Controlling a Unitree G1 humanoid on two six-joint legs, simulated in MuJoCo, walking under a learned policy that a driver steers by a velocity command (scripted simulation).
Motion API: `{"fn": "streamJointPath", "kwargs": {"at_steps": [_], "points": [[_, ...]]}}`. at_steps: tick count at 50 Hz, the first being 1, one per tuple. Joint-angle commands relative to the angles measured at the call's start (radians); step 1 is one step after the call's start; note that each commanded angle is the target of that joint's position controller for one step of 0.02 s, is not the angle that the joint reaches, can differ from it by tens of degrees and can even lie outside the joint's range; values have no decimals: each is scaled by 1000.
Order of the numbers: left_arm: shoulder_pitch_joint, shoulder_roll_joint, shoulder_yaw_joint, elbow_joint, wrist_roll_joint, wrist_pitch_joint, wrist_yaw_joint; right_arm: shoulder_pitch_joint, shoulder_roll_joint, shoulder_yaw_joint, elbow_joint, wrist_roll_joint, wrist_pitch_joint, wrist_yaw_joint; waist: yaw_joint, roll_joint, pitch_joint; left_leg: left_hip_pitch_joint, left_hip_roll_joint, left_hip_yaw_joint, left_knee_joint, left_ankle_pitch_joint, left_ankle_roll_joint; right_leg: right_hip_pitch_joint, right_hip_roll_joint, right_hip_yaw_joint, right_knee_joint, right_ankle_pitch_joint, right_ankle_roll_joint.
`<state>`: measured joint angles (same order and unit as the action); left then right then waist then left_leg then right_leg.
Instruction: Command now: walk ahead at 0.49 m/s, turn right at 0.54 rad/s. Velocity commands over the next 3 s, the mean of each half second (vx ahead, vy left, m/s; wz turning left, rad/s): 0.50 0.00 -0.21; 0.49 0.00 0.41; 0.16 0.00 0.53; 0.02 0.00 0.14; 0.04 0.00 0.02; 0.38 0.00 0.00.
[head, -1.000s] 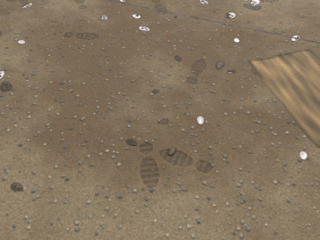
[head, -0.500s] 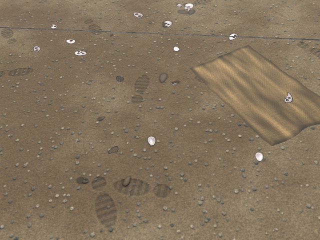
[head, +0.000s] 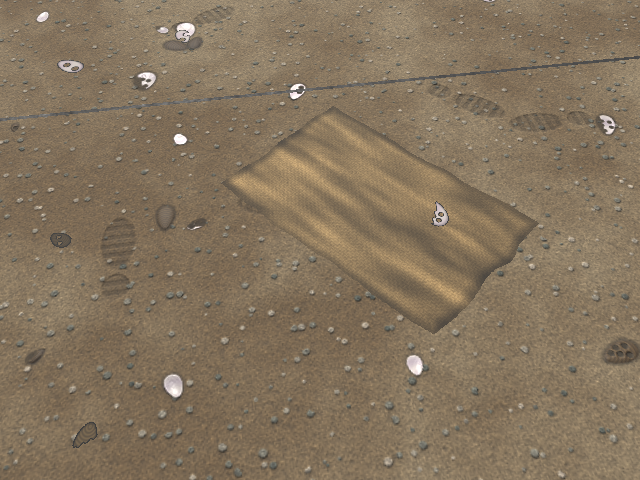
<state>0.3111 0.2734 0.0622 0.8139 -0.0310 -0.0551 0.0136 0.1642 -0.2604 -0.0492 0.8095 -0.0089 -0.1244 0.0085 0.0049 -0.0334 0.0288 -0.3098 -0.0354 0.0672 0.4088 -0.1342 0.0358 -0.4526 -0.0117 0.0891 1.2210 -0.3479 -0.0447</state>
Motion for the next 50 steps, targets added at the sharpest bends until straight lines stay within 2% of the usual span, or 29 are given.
{"fn": "streamJointPath", "kwargs": {"at_steps": [1, 5, 8, 10, 13, 15, 16, 17, 18, 19, 20, 21, 22, 23, 24, 25, 28, 31, 35, 40, 41, 43, 44, 45, 46, 47, 48, 49, 50], "points": [[34, 27, 11, -77, -2, 4, -5, 36, -84, -23, -19, 0, -17, 5, 0, 101, -45, 155, 282, -262, -257, 45, 171, -172, -115, 31, -7, 59, 3], [-55, 15, -1, -125, 14, 3, -5, 83, -130, -38, 24, 6, -21, 10, -5, 66, -11, 172, 294, -174, -297, 150, 208, -258, -119, 41, -185, 167, 13], [-156, 12, -13, -154, 20, -15, -24, 91, -150, -38, 35, 18, -7, 7, -28, 69, 5, 184, 258, -84, -292, 196, 182, -228, -115, -22, -395, 321, 13], [-234, 7, -20, -175, 18, -23, -36, 126, -165, -37, 48, 27, 3, 6, -59, 75, 17, 184, 247, -52, -277, 177, 165, -181, -97, -76, -498, 364, 15], [-312, 26, -20, -216, 8, -25, -49, 188, -189, -39, 79, 37, 21, 7, -79, 99, 35, 263, 291, -68, -247, 148, 149, -172, -79, -95, -588, 298, -1], [-311, 50, -12, -230, 9, -28, -55, 192, -201, -41, 91, 44, 36, 5, -57, 118, 30, 318, 319, -73, -195, 213, 132, -134, -55, -113, -637, 221, -30], [-254, 69, -1, -219, 13, -29, -55, 174, -209, -41, 91, 45, 43, 2, -11, 125, -2, 320, 312, -54, -121, 341, 115, -35, -26, -137, -678, 220, -49], [-126, 106, 23, -178, 19, -29, -51, 169, -199, -35, 92, 44, 49, 0, 56, 113, -78, 292, 270, -10, 40, 491, 89, 149, 14, -165, -712, 240, -73], [54, 171, 54, -130, 21, -26, -39, 169, -164, -20, 80, 29, 47, -5, 131, 75, -193, 152, 218, 35, 279, 438, 49, 420, -37, -95, -690, 264, -111], [175, 294, 79, -115, 40, -19, -27, 236, -60, 15, 39, 8, 30, -1, 117, -168, -322, -244, 75, 62, 694, 4, -21, 780, -309, 359, -746, 166, -252], [197, 249, 64, -115, 31, -23, -29, 259, -68, 18, 60, 24, 3, 5, 114, -208, -431, -394, 16, -123, 887, -436, -17, 836, -416, 672, -905, 117, -319], [135, 179, 42, -117, 33, -29, -33, 189, -148, -8, 43, 61, -4, 11, 107, -127, -289, -485, 74, -165, 950, -385, 1, 730, -385, 524, -908, 124, -265], [60, 137, 29, -125, 29, -33, -35, 130, -146, -8, 28, 64, -2, 9, 79, -86, -192, -477, 121, -148, 913, -292, 11, 588, -342, 353, -915, 190, -224], [-11, 101, 19, -127, 29, -36, -40, 104, -131, -11, 29, 49, 6, 4, 44, -37, -131, -436, 158, -142, 850, -216, 7, 463, -294, 244, -949, 235, -195], [-55, 68, 12, -129, 31, -45, -44, 116, -127, -19, 37, 41, 24, 0, 10, -55, -96, -378, 184, -155, 799, -158, 4, 377, -255, 158, -990, 265, -170], [-74, 61, 13, -120, 36, -54, -46, 144, -107, -18, 47, 42, 43, 0, -12, -72, -86, -322, 188, -159, 785, -114, -1, 320, -240, 107, -1027, 284, -163], [-58, 72, 23, -82, 49, -76, -36, 140, -74, -21, 44, 43, 71, -4, -29, -37, -42, -347, 169, -189, 740, -19, -16, 287, -229, -16, -1076, 407, -164], [-23, 80, 27, -48, 51, -75, -17, 69, -65, -24, 18, 36, 71, -4, -13, -25, -6, -431, 147, -216, 604, 112, -24, 337, -227, -98, -1091, 443, -148], [-8, 107, 32, -24, 44, -69, 0, -48, -41, -14, -24, 26, 66, 18, 26, -15, 36, -422, 133, -146, 389, 253, -16, 377, -226, -192, -1113, 425, -118], [67, 127, 41, 25, 29, -38, 9, -185, -22, -2, -108, 27, 63, 51, 77, -1, 84, -492, 125, -63, 264, 165, 20, 549, -278, -249, -1047, 523, -107], [67, 133, 42, 28, 26, -30, 10, -197, -23, -2, -124, 29, 62, 58, 73, -5, 83, -485, 116, -41, 251, 120, 31, 573, -285, -261, -1018, 582, -101], [39, 161, 48, 21, 22, -16, 16, -173, -42, -12, -145, 33, 64, 68, 38, -37, 41, -376, 64, 26, 238, 23, 66, 586, -283, -294, -915, 881, -79], [28, 178, 52, 16, 20, -9, 21, -128, -63, -23, -145, 34, 67, 68, 7, -63, -3, -291, 25, 58, 247, -29, 86, 588, -280, -304, -830, 1061, -68], [12, 193, 54, 11, 19, -1, 25, -26, -99, -43, -129, 38, 69, 66, -53, -77, -64, -154, -17, 75, 239, -60, 113, 566, -269, -313, -685, 1176, -56], [-9, 197, 52, 4, 13, 1, 28, 132, -158, -75, -93, 38, 70, 54, -142, -55, -147, 89, -52, 60, 158, 4, 153, 470, -228, -330, -468, 1119, -24], [6, 159, 37, -19, 31, -12, 27, 265, -253, -107, -68, 33, 81, 27, -181, 82, -236, 393, 106, -202, 126, 28, 216, 200, -170, -325, -143, 691, 22], [86, 20, -5, -73, 42, -48, 8, 193, -332, -112, -108, 24, 73, 22, -50, 310, -346, 691, 374, -821, -11, 39, 442, -220, 80, -172, 244, -219, 92], [-23, 117, 11, -91, 11, -92, -9, 217, -249, -88, -116, 12, 69, 24, -128, 176, -412, 699, 385, -850, -88, 147, 423, -302, 41, 33, 292, -220, 67], [-90, 132, 14, -119, -14, -101, -12, 167, -194, -73, -123, 6, 61, 23, -108, 128, -287, 587, 351, -655, -57, 324, 373, -322, -5, 27, 244, -156, 49]]}}
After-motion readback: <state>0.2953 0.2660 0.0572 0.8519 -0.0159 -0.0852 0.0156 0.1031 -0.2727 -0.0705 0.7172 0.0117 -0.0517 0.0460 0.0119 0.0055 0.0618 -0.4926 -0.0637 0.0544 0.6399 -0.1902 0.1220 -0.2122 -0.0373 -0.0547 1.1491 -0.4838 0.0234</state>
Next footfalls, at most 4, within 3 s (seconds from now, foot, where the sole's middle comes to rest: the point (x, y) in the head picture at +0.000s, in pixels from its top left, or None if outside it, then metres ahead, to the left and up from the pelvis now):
0.36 right None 0.34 -0.18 -0.77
0.94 left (311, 394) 0.65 0.05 -0.77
1.38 right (361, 307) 0.88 -0.07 -0.77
1.74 left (283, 378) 0.69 0.11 -0.77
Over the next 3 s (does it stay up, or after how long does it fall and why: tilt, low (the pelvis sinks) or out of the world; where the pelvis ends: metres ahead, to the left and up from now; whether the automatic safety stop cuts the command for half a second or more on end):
stays up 0.94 0.08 0.00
